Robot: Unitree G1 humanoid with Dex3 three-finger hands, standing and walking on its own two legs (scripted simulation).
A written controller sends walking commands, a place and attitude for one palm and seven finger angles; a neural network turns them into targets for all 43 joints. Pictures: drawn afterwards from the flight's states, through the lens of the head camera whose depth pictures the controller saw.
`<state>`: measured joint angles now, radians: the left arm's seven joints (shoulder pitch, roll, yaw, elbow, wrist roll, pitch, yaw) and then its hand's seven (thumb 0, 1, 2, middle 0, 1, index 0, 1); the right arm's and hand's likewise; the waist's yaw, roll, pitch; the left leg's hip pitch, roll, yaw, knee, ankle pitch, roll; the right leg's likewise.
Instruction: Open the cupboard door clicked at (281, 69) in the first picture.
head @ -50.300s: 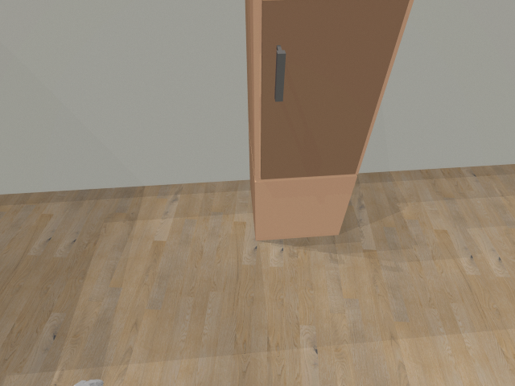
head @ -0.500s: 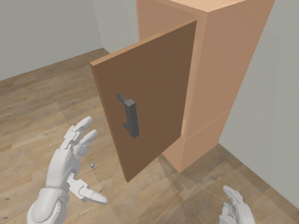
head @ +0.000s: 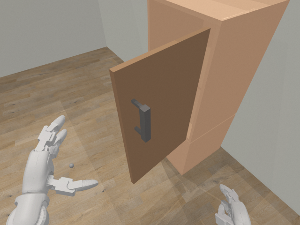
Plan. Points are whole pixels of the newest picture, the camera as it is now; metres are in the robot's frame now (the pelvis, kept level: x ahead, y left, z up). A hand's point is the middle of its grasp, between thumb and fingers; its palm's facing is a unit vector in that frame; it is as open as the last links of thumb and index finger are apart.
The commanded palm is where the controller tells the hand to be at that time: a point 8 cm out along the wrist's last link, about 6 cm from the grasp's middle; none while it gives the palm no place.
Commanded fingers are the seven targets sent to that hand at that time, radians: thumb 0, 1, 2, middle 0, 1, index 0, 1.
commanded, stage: draw the hand back to the body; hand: left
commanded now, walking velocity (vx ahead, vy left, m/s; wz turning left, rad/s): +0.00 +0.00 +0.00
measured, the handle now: (140, 120) +0.37 +0.07 +0.09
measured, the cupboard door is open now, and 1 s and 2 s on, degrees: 98 98 98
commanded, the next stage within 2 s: step back with the hand held close in 0.86 s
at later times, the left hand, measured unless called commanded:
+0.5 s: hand (38, 150) +0.22 +0.27 +0.15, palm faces +0.43 -0.81 -0.39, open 8.9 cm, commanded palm +0.17 +0.30 +0.17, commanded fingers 0.00 0.90 0.90 -0.20 -0.30 -0.20 -0.30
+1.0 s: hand (43, 150) +0.22 +0.25 +0.15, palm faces +0.44 -0.81 -0.38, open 7.5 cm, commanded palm +0.16 +0.29 +0.18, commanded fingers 0.00 0.90 0.90 -0.20 -0.30 -0.20 -0.30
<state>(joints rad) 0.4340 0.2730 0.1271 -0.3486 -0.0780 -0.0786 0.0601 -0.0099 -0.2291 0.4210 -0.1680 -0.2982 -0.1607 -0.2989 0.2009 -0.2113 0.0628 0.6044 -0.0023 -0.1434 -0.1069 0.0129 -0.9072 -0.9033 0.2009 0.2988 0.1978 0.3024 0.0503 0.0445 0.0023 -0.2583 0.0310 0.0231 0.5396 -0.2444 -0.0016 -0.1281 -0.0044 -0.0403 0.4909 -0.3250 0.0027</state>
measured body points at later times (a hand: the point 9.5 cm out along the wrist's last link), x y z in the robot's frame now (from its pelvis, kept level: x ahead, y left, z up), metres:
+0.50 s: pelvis +0.02 +0.01 +0.01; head +0.01 -0.01 +0.46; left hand +0.19 +0.31 +0.17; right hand +0.20 -0.22 -0.08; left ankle +0.03 +0.12 -0.73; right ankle -0.04 -0.12 -0.73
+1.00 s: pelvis +0.02 -0.01 +0.01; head +0.00 -0.03 +0.46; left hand +0.19 +0.29 +0.18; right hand +0.20 -0.23 -0.08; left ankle +0.03 +0.12 -0.73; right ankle -0.04 -0.12 -0.73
